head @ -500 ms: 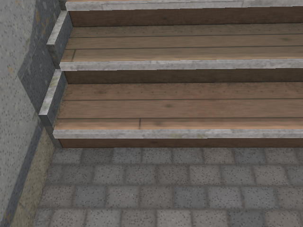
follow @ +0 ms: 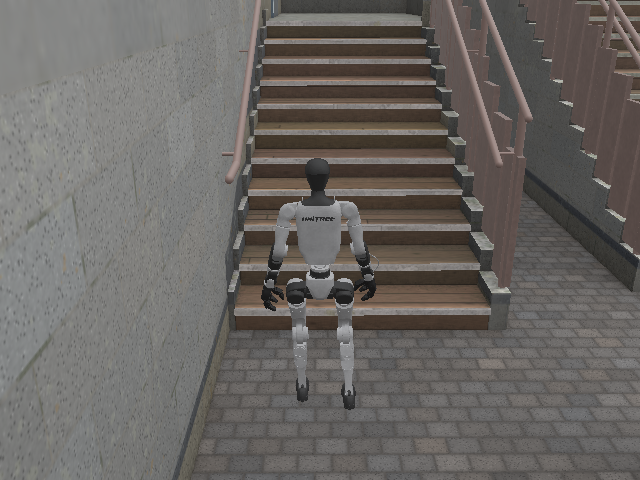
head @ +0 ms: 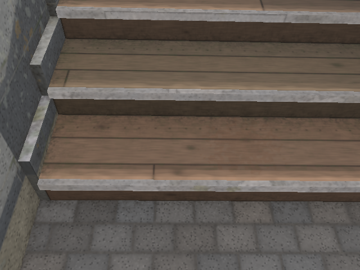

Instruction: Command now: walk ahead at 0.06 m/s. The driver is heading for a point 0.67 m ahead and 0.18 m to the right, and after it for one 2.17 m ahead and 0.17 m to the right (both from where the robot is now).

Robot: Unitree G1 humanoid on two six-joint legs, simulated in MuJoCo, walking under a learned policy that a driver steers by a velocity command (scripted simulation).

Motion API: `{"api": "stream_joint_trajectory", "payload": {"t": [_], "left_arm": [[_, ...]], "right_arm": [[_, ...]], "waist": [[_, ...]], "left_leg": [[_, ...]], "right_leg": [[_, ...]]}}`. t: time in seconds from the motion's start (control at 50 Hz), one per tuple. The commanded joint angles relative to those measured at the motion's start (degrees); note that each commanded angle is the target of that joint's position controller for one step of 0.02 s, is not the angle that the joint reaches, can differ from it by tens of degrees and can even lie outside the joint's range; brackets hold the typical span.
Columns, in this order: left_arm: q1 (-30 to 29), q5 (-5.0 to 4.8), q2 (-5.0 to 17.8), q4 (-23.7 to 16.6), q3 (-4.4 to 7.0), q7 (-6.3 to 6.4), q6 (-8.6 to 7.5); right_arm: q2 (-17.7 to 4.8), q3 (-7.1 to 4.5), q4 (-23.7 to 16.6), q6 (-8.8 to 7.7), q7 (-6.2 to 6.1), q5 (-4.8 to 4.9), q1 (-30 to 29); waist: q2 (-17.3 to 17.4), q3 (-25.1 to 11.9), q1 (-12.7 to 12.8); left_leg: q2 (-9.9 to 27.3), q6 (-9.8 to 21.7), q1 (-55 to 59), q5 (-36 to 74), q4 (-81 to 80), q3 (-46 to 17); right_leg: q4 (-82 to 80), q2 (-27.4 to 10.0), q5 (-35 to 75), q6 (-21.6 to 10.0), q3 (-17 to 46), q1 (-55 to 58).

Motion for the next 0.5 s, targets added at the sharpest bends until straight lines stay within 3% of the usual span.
{"api": "stream_joint_trajectory", "payload": {"t": [0.02,0.04,0.08,0.1,0.14,0.22,0.4,0.42,0.46,0.5], "left_arm": [[8.1,0.33,2.6,1.2,0.65,0.27,0.78],[8.6,0.99,2.3,1.8,0.59,0.07,0.99],[7.2,1.52,4.7,0.9,0.79,0.22,0.80],[5.5,0.62,7.7,1.6,1.45,0.13,0.45],[3.2,0.68,4.7,2.0,0.95,-0.34,-0.97],[3.7,0.18,3.6,3.0,0.84,-0.69,-2.59],[6.4,-0.14,3.2,4.1,0.52,-0.77,-2.19],[7.7,-0.26,3.3,4.7,0.62,-0.84,-2.06],[8.2,-1.19,6.0,4.4,1.62,-0.87,-1.74],[9.7,-1.95,8.0,3.7,2.42,-1.02,-2.54]], "right_arm": [[-8.2,-1.67,-3.2,0.03,-0.56,0.82,-4.6],[-6.9,-1.25,-2.3,-0.01,-0.45,1.29,-2.7],[-6.2,-0.87,-0.6,-0.23,-0.26,0.56,0.0],[-6.0,-1.18,-0.8,-0.05,-0.38,0.42,1.4],[-6.2,-1.32,0.0,0.09,-0.88,0.23,1.4],[-5.7,-1.23,1.9,0.25,-1.11,0.35,2.9],[-5.3,-0.51,4.7,-0.02,-0.81,0.99,4.0],[-4.9,-0.34,5.6,0.07,-0.84,1.06,5.2],[-5.3,-0.55,6.0,0.07,-0.96,1.73,4.9],[-4.8,-0.45,4.5,-1.09,-0.73,2.36,1.3]], "waist": [[8.7,-6.8,3.4],[8.0,-6.0,3.5],[5.5,-0.9,2.2],[-0.7,1.5,-0.7],[-4.5,1.8,-1.0],[-2.1,0.2,-0.7],[1.6,-1.1,0.4],[1.3,-2.5,0.6],[-1.9,0.5,1.1],[-5.6,6.5,2.5]], "left_leg": [[10.9,6.5,-1.7,-14.9,-10.9,-10.6],[10.5,4.9,-3.1,-21.2,-11.2,-10.7],[7.9,-0.2,-5.6,-28.3,-9.7,-9.2],[4.2,-1.8,-0.9,-22.3,-7.9,-4.7],[3.5,-2.1,8.6,-13.1,-2.3,-3.2],[4.0,-0.9,9.3,-5.8,-0.4,-3.2],[4.2,-2.2,9.9,2.0,1.8,-2.9],[3.1,-2.2,10.3,-3.5,2.8,-1.6],[0.1,-1.9,5.5,-20.2,7.9,1.6],[-0.1,-1.1,-4.6,-21.2,14.9,2.4]], "right_leg": [[-11.0,1.4,11.5,-0.5,-2.5,11.8],[-13.8,1.5,13.3,-1.5,-2.7,14.0],[-19.7,-2.5,11.5,-4.3,1.4,12.3],[-20.7,-2.2,0.8,-6.2,1.7,3.5],[-25.5,-1.8,-3.8,-5.2,2.5,-3.8],[-23.8,-0.9,6.1,-3.8,1.5,0.8],[-21.2,0.4,16.3,-4.7,0.4,5.9],[-21.8,0.7,10.9,-5.2,0.2,6.7],[-24.5,-0.8,-8.2,-8.7,3.7,5.4],[-31.2,-8.9,-19.2,-13.3,15.2,6.9]]}}
Keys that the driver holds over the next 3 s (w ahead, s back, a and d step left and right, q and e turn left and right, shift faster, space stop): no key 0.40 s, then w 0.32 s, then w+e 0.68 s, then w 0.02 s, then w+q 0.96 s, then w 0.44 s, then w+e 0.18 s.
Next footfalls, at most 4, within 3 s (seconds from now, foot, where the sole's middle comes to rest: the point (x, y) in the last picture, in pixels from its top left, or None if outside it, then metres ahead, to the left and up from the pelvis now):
0.08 right None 0.06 -0.15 -0.77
1.10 right None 0.46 -0.18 -0.77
1.74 left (209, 153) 0.89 -0.10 -0.61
2.30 right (250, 66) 1.23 -0.29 -0.46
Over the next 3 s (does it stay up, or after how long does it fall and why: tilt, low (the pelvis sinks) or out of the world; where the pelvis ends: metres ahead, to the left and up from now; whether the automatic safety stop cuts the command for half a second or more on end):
stays up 1.42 -0.03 0.41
